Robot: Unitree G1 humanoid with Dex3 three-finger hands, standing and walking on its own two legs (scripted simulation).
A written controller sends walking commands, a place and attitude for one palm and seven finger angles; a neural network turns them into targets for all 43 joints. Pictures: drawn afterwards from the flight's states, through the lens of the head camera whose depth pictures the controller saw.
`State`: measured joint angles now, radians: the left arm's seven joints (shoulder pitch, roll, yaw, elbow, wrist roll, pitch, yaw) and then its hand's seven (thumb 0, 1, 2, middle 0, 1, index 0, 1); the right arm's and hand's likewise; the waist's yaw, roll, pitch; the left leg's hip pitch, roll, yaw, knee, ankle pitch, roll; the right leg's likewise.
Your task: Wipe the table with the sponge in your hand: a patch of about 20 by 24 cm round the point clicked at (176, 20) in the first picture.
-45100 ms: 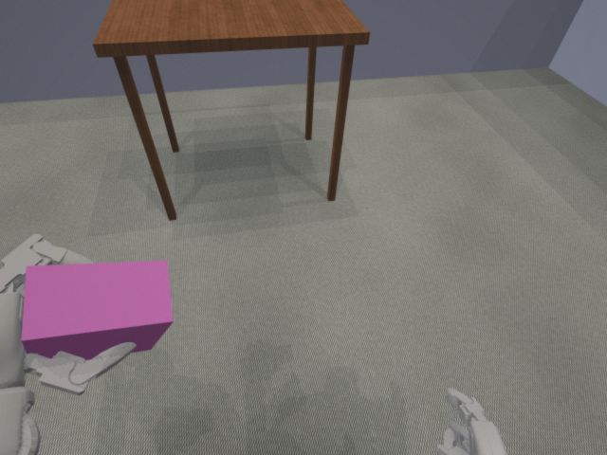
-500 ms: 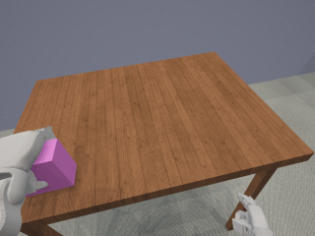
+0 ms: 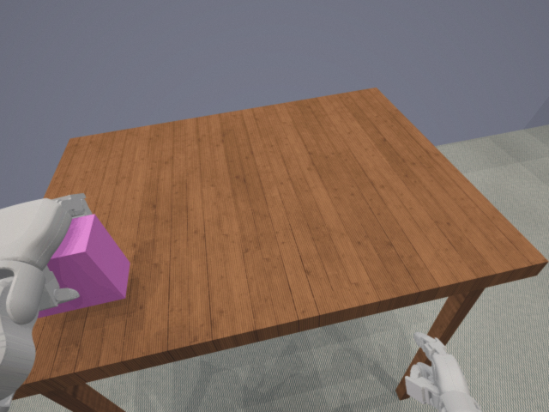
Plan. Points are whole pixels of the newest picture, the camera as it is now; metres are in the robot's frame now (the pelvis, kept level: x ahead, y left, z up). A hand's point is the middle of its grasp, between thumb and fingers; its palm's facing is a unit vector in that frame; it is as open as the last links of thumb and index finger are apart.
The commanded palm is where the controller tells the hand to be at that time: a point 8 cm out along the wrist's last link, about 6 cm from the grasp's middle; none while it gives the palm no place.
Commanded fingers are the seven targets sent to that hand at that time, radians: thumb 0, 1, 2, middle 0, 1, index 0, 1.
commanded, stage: lift the sponge slowly off the table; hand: left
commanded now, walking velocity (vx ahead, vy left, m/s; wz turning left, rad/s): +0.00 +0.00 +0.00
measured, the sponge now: (71, 275) +0.21 +0.33 +0.12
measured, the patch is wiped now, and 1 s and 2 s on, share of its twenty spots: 1.00 1.00 1.00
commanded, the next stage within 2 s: bring the sponge back beside the body in 0.68 s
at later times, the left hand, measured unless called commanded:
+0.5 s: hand (56, 228) +0.23 +0.31 +0.20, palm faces +0.17 -0.04 -0.99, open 10.2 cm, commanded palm +0.18 +0.31 +0.27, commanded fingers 0.00 0.10 1.30 -1.20 -1.60 -1.20 -1.60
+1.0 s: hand (59, 234) +0.22 +0.31 +0.19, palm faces +0.11 -0.04 -0.99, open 10.2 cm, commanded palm +0.18 +0.30 +0.27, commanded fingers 0.00 0.10 1.30 -1.20 -1.60 -1.20 -1.60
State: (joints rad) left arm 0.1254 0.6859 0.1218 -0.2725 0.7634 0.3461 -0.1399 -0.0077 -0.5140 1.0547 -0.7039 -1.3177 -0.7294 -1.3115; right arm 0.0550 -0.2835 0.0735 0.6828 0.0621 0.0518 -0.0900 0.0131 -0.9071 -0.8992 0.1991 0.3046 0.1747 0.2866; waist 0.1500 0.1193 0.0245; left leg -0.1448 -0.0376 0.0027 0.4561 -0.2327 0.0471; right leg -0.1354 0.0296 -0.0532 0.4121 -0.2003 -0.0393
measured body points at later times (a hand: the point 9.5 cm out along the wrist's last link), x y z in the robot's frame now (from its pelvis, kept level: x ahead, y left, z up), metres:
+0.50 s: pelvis -0.01 +0.00 +0.00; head -0.02 -0.04 +0.45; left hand +0.22 +0.31 +0.25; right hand +0.24 -0.20 -0.09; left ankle +0.01 +0.09 -0.74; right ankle +0.02 -0.10 -0.74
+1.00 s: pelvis -0.01 -0.01 +0.00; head -0.02 -0.06 +0.44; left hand +0.21 +0.31 +0.25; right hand +0.24 -0.20 -0.09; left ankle +0.01 +0.09 -0.74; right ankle +0.02 -0.10 -0.74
